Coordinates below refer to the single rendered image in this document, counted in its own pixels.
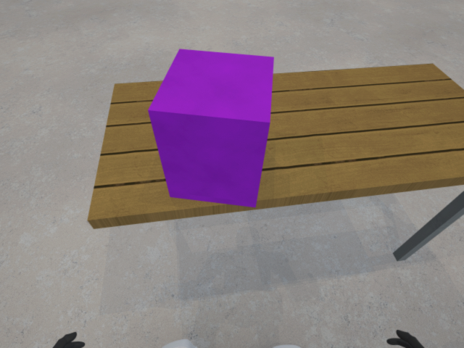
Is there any left robot hand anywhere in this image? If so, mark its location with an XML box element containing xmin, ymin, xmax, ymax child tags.
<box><xmin>53</xmin><ymin>332</ymin><xmax>85</xmax><ymax>348</ymax></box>

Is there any carton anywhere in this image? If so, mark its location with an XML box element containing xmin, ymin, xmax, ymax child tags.
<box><xmin>148</xmin><ymin>49</ymin><xmax>274</xmax><ymax>207</ymax></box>

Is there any right robot hand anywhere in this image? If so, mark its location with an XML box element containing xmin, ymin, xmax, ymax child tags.
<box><xmin>387</xmin><ymin>330</ymin><xmax>424</xmax><ymax>348</ymax></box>

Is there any table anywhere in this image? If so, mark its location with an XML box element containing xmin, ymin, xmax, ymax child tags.
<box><xmin>87</xmin><ymin>64</ymin><xmax>464</xmax><ymax>261</ymax></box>

